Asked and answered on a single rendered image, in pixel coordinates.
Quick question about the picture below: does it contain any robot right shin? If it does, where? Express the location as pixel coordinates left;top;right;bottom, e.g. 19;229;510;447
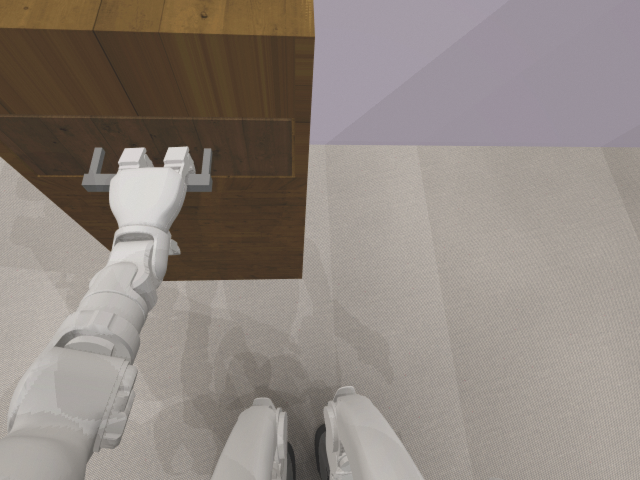
326;386;372;480

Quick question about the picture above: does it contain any robot shin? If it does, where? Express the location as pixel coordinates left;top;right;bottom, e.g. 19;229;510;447
326;386;372;480
237;398;287;480

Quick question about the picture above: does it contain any robot left hand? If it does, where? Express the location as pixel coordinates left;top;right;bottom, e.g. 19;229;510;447
109;147;196;255

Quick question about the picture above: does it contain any cabinet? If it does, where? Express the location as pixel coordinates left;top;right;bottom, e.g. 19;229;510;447
0;0;315;281

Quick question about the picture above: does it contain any robot left forearm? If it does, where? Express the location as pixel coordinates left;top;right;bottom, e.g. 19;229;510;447
7;224;170;434

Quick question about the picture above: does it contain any drawer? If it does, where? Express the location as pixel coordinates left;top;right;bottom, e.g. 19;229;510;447
0;114;292;176

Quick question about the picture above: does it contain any robot left shin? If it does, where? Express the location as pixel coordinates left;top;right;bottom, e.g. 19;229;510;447
237;398;287;480

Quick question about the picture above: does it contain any handle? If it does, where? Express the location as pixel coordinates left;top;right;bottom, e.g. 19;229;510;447
81;148;213;192

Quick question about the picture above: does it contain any robot left upper arm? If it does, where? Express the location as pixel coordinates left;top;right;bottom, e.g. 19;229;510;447
0;346;138;480

